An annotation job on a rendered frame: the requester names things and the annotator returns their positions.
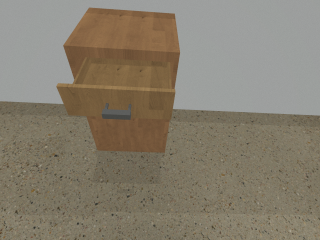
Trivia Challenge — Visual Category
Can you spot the drawer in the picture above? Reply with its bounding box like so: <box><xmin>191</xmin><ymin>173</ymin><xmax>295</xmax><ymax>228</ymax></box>
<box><xmin>56</xmin><ymin>57</ymin><xmax>176</xmax><ymax>120</ymax></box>

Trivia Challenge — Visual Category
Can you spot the handle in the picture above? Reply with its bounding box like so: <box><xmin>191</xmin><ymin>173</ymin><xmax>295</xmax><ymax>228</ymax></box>
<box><xmin>101</xmin><ymin>103</ymin><xmax>132</xmax><ymax>120</ymax></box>

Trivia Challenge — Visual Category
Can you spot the cabinet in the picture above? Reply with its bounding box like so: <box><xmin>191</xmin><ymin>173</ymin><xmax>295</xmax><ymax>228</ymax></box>
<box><xmin>63</xmin><ymin>7</ymin><xmax>180</xmax><ymax>153</ymax></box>

